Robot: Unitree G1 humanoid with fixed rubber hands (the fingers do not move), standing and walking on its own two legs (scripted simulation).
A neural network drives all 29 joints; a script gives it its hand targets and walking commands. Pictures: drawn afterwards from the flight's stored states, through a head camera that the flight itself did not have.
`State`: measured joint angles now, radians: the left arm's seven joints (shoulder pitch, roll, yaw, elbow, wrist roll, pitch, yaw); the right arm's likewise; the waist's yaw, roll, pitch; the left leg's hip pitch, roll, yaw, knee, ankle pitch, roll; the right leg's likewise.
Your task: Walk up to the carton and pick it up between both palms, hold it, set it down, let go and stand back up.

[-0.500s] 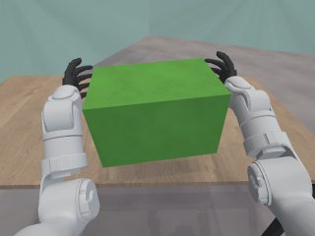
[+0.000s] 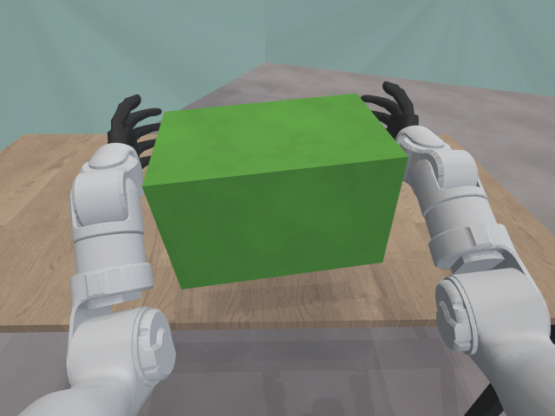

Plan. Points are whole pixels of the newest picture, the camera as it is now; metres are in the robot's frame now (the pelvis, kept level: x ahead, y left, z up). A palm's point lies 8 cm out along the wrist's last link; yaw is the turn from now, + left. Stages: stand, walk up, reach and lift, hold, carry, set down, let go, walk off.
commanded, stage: hold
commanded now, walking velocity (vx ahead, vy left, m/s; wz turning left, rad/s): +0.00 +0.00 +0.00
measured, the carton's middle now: (273, 186) +0.35 +0.00 +0.22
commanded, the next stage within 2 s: set down in 0.56 s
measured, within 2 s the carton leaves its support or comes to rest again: neither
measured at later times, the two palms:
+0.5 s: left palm (126, 157) +0.36 +0.19 +0.27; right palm (400, 138) +0.37 -0.18 +0.28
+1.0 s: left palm (121, 153) +0.39 +0.20 +0.26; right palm (381, 157) +0.39 -0.17 +0.24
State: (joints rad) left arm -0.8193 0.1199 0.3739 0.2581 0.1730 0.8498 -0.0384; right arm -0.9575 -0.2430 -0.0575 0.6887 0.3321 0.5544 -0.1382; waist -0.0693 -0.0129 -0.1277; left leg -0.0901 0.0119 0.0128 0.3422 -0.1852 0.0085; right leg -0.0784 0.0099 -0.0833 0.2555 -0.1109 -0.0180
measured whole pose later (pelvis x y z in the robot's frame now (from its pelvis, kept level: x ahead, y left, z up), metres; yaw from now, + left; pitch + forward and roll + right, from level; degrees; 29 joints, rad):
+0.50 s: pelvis +0.00 +0.00 +0.00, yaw +0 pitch -4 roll -1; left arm -0.79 0.11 0.37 0.20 0.17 0.87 -0.04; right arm -0.93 -0.25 -0.04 0.64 0.35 0.58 -0.15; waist -0.08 -0.01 -0.12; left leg -0.09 0.01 0.01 0.35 -0.19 0.01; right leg -0.07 0.01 -0.08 0.25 -0.11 -0.02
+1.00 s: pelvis +0.01 +0.00 +0.00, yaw +1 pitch -8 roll -1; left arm -0.82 0.12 0.42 0.29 0.26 0.63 -0.16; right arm -0.83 -0.11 -0.18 0.65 0.14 0.30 -0.09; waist -0.07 -0.05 -0.01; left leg 0.02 0.00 0.00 0.29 -0.18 0.01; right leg 0.02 0.00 -0.10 0.24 -0.13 -0.01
